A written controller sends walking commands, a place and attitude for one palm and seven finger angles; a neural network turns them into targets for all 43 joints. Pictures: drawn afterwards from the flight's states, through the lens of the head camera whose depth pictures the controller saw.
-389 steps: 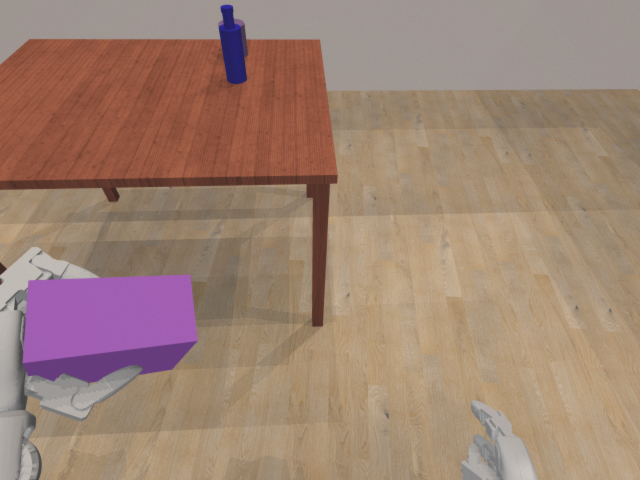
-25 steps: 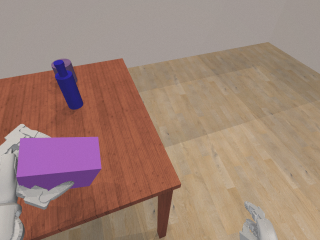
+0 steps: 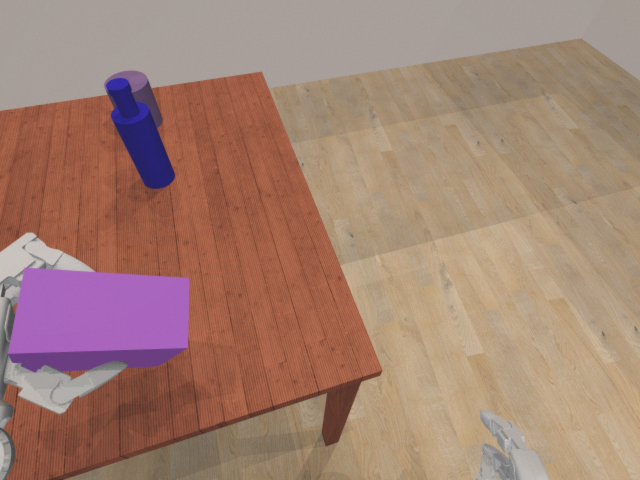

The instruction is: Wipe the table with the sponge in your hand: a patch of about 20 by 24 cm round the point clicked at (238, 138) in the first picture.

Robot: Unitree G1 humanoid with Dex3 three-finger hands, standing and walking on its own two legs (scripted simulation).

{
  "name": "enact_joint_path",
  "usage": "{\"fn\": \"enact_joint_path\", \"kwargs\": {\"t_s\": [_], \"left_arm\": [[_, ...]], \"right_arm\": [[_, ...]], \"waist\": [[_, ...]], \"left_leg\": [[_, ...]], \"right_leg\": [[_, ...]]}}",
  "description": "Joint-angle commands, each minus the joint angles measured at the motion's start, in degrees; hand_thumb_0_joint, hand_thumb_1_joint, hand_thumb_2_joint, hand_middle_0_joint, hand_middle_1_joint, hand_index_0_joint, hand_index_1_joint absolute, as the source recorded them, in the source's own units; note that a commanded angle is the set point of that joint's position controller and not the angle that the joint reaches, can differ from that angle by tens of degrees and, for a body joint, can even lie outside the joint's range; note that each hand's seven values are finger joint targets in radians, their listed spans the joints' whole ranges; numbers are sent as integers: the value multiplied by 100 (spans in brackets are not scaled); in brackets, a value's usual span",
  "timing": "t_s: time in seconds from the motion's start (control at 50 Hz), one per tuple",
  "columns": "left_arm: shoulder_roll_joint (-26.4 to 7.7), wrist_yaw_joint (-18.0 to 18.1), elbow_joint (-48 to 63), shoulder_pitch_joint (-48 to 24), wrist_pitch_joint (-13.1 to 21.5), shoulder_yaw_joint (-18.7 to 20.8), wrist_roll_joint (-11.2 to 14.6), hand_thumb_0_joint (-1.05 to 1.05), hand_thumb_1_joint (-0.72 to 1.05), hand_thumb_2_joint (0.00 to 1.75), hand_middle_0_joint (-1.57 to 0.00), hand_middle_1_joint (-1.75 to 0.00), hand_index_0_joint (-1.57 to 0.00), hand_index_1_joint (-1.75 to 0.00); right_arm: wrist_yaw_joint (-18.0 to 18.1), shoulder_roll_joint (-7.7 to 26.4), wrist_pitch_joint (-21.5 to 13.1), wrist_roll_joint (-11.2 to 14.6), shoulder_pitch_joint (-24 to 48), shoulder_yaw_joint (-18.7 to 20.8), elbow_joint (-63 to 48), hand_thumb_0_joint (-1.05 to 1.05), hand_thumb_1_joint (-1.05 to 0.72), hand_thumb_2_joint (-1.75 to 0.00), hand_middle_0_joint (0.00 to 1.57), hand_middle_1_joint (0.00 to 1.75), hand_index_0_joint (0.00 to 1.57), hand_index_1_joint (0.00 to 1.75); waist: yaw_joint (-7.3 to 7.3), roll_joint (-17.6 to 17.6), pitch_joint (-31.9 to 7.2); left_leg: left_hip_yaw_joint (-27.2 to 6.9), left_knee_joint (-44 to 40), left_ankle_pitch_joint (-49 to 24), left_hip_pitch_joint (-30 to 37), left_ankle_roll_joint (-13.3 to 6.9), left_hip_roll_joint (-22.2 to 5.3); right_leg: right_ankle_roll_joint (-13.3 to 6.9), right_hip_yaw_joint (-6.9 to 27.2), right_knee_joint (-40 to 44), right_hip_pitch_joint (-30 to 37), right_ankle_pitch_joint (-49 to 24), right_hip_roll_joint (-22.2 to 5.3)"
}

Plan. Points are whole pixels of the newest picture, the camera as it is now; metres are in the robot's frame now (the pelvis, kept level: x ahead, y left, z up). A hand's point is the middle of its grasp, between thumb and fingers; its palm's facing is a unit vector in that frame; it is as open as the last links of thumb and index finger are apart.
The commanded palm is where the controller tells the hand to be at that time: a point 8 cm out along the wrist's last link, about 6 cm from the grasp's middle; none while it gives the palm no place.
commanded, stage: look again from close up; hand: left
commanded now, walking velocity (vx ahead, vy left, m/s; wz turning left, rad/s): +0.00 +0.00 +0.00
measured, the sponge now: (128, 325) +0.24 +0.21 +0.11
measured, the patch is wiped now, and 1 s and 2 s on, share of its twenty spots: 0.00 0.00 0.00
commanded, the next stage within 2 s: shuffle to correct the standing spot in 0.12 s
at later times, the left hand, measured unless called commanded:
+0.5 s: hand (40, 323) +0.22 +0.26 +0.15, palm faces +0.30 -0.83 -0.47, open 10.7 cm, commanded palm +0.15 +0.28 +0.18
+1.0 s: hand (106, 396) +0.17 +0.19 +0.15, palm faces +0.24 -0.86 -0.44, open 10.7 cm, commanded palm +0.11 +0.23 +0.18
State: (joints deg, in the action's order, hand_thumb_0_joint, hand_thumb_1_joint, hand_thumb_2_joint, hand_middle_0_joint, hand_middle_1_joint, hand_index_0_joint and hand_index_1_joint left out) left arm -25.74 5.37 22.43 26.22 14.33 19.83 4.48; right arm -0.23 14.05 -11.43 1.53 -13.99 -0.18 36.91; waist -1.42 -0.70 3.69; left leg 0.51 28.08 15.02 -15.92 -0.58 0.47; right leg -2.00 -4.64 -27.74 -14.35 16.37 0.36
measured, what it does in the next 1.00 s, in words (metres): shifts its weight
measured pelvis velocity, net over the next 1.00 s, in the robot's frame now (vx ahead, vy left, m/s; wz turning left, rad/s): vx -0.07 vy -0.04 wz -0.06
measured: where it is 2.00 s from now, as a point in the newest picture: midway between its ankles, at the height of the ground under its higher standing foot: outside the picture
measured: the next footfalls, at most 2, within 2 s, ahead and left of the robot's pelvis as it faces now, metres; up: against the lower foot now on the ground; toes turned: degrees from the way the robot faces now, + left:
none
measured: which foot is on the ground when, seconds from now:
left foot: down 0.00-1.00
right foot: down 0.00-1.00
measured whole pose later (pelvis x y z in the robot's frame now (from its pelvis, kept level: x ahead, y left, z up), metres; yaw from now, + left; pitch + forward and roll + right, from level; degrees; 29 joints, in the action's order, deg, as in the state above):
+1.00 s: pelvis -0.07 -0.04 -0.01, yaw -3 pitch +0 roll +0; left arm -24.9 5.2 30.1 29.9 9.5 22.2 6.4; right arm 2.2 13.8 -8.1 2.8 -12.5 3.3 35.1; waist 0.5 -1.1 5.6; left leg -0.3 31.7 13.4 -19.8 0.8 -4.1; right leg -2.9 -5.0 -31.0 -16.9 14.6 1.3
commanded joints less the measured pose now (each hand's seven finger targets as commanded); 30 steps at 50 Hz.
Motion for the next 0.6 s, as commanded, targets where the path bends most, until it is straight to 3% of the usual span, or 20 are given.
{"fn": "enact_joint_path", "kwargs": {"t_s": [0.0, 0.02, 0.08, 0.1, 0.12, 0.18, 0.2, 0.22, 0.28, 0.3, 0.32, 0.34, 0.4, 0.42, 0.44, 0.48, 0.5, 0.52, 0.54, 0.58], "left_arm": [[-1634, 295, 1784, -761, 446, 1309, 123, 0, 10, 130, -120, -160, -120, -160], [-1351, 275, 1895, -719, 470, 1112, 120, 0, 10, 130, -120, -160, -120, -160], [-1278, 265, 2044, -434, 456, 1088, 108, 0, 10, 130, -120, -160, -120, -160], [-1343, 286, 1840, -237, 401, 1196, 101, 0, 10, 130, -120, -160, -120, -160], [-1063, 255, 1894, -213, 415, 1013, 115, 0, 10, 130, -120, -160, -120, -160], [-1106, 220, 1755, -202, 386, 1118, 124, 0, 10, 130, -120, -160, -120, -160], [-1173, 233, 1521, -108, 309, 1211, 111, 0, 10, 130, -120, -160, -120, -160], [-903, 188, 1628, -171, 332, 993, 132, 0, 10, 130, -120, -160, -120, -160], [-1123, 119, 1781, -492, 298, 1083, 111, 0, 10, 130, -120, -160, -120, -160], [-1298, 126, 1798, -564, 247, 1220, 78, 0, 10, 130, -120, -160, -120, -160], [-1009, 79, 1932, -560, 262, 971, 50, 0, 10, 130, -120, -160, -120, -160], [-1163, 75, 2030, -654, 241, 1064, 31, 0, 10, 130, -120, -160, -120, -160], [-1217, 74, 2184, -632, 127, 1170, 0, 0, 10, 130, -120, -160, -120, -160], [-939, 32, 2197, -574, 123, 944, 12, 0, 10, 130, -120, -160, -120, -160], [-1054, 28, 2283, -651, 103, 996, 19, 0, 10, 130, -120, -160, -120, -160], [-1082, 16, 2281, -651, 88, 1012, 33, 0, 10, 130, -120, -160, -120, -160], [-1281, 60, 2109, -518, 31, 1233, 40, 0, 10, 130, -120, -160, -120, -160], [-1007, 38, 2176, -469, 80, 1057, 107, 0, 10, 130, -120, -160, -120, -160], [-1151, 41, 2259, -626, 133, 1133, 156, 0, 10, 130, -120, -160, -120, -160], [-1080, 55, 2442, -378, 182, 1129, 210, 0, 10, 130, -120, -160, -120, -160]], "right_arm": [[53, 798, -333, 59, 474, 289, -880, 0, -90, -90, 20, 30, 20, 30], [46, 706, -309, 50, 373, 299, -868, 0, -90, -90, 20, 30, 20, 30], [0, 749, -294, 79, 348, 362, -933, 0, -90, -90, 20, 30, 20, 30], [-6, 788, -287, 90, 438, 391, -901, 0, -90, -90, 20, 30, 20, 30], [-6, 710, -224, 68, 342, 399, -942, 0, -90, -90, 20, 30, 20, 30], [6, 720, -110, 84, 432, 460, -993, 0, -90, -90, 20, 30, 20, 30], [1, 776, -85, 100, 567, 488, -963, 0, -90, -90, 20, 30, 20, 30], [21, 657, -16, 86, 416, 464, -1029, 0, -90, -90, 20, 30, 20, 30], [45, 606, 75, 75, 467, 511, -1148, 0, -90, -90, 20, 30, 20, 30], [13, 657, 88, 47, 587, 539, -1168, 0, -90, -90, 20, 30, 20, 30], [-23, 492, 122, -14, 441, 507, -1220, 0, -90, -90, 20, 30, 20, 30], [-55, 509, 139, -33, 472, 518, -1266, 0, -90, -90, 20, 30, 20, 30], [-155, 535, 167, -48, 560, 546, -1366, 0, -90, -90, 20, 30, 20, 30], [-173, 436, 187, -74, 477, 507, -1399, 0, -90, -90, 20, 30, 20, 30], [-178, 499, 170, -45, 503, 517, -1425, 0, -90, -90, 20, 30, 20, 30], [-169, 514, 177, -15, 529, 494, -1435, 0, -90, -90, 20, 30, 20, 30], [-160, 591, 177, 1, 653, 496, -1419, 0, -90, -90, 20, 30, 20, 30], [-146, 483, 174, -21, 607, 444, -1443, 0, -90, -90, 20, 30, 20, 30], [-122, 528, 119, 7, 654, 429, -1434, 0, -90, -90, 20, 30, 20, 30], [-109, 494, 72, 55, 519, 513, -1364, 0, -90, -90, 20, 30, 20, 30]], "waist": [[-30, 583, -1603], [-19, 588, -1581], [-32, 628, -1644], [-24, 643, -1714], [-12, 530, -1574], [6, 310, -1513], [24, 431, -1594], [20, 336, -1394], [14, 530, -1327], [-12, 888, -1474], [-31, 885, -1407], [-56, 968, -1349], [-114, 976, -1525], [-97, 787, -1400], [-104, 815, -1326], [-90, 715, -1255], [-112, 841, -1337], [-101, 754, -1226], [-71, 697, -1071], [-22, 569, -1473]], "left_leg": [[-581, -2, -2200, 759, -77, -277], [-567, 25, -2513, 740, -52, -328], [-610, 97, -3213, 927, -16, -400], [-715, 9, -3267, 1159, -19, -431], [-684, -1, -3457, 1062, 29, -480], [-700, -63, -3536, 1012, 106, -531], [-815, -194, -3478, 1242, 92, -570], [-860, -267, -3847, 1178, 168, -688], [-1038, -319, -4534, 1427, 203, -1105], [-1113, -422, -4690, 1677, 116, -1288], [-1115, -490, -4964, 1682, 100, -1461], [-1084, -532, -4943, 1647, 71, -1598], [-809, -516, -4341, 1577, -90, -1725], [-769, -542, -4050, 1329, -104, -1704], [-709, -488, -3831, 1224, -114, -1692], [-583, -266, -2975, 760, -91, -1529], [-494, -288, -2326, 540, -75, -1411], [-513, -231, -1765, 182, -40, -1301], [-519, -240, -1298, 13, 13, -1182], [-425, 172, -1350, 327, 43, -900]], "right_leg": [[-28, 892, 80, 658, -2508, -742], [-4, 703, 75, 740, -2597, -769], [18, 615, -12, 714, -2820, -771], [21, 682, -141, 453, -2564, -677], [53, 508, -46, 492, -2532, -706], [69, 472, -1, 531, -2563, -734], [62, 578, -154, 255, -2190, -640], [109, 399, -93, 167, -1974, -614], [188, 450, -333, -340, -1013, -539], [203, 528, -738, -640, -288, -434], [219, 446, -964, -818, 282, -428], [240, 489, -1184, -914, 550, -451], [269, 485, -1541, -874, 613, -389], [276, 409, -1428, -760, 580, -455], [275, 394, -1197, -664, 459, -493], [244, 364, -502, -175, -173, -572], [223, 430, -378, 44, -418, -550], [205, 370, -164, 250, -882, -616], [193, 463, -82, 248, -1183, -694], [65, 692, 20, 292, -1754, -782]]}}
